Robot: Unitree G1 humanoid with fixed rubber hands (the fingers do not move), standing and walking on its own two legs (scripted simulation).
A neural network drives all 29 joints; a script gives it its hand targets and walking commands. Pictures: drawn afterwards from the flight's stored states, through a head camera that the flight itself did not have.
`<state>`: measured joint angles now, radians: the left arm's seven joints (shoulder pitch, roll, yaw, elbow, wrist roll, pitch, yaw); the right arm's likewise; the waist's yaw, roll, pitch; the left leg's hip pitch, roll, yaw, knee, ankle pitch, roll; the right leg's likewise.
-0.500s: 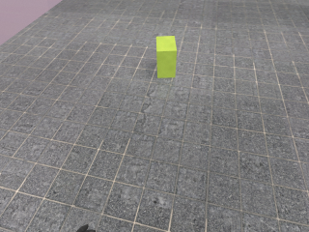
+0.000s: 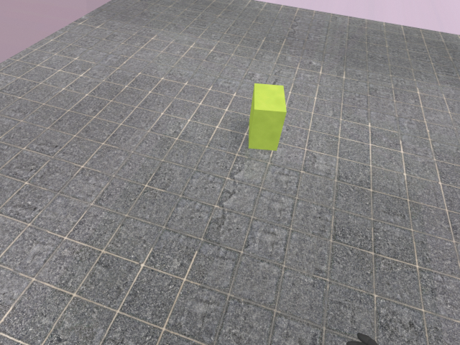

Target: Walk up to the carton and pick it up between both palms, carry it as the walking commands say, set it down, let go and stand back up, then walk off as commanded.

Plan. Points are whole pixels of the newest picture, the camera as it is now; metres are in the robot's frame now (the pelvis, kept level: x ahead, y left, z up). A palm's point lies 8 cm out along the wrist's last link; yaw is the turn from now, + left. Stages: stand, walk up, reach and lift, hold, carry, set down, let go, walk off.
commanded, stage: walk up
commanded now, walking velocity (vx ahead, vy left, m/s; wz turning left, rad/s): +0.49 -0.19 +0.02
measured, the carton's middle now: (265, 117) +1.47 -0.17 -0.61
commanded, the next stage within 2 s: none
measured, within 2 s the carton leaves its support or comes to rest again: neither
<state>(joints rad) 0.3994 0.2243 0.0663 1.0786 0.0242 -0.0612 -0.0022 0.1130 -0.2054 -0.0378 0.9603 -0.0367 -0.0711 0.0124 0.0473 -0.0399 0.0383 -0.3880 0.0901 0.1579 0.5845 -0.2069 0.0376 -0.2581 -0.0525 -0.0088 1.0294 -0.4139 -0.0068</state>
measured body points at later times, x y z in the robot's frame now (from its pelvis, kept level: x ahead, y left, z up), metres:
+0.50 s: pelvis +0.22 -0.09 -0.01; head +0.26 -0.09 +0.44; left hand +0.37 +0.15 -0.13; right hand +0.13 -0.32 -0.15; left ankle +0.08 +0.08 -0.69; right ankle +0.30 -0.20 -0.73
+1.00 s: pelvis +0.47 -0.03 -0.01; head +0.50 -0.01 +0.44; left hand +0.37 +0.20 -0.16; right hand +0.64 -0.26 -0.12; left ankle +0.55 +0.07 -0.73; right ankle +0.31 -0.20 -0.69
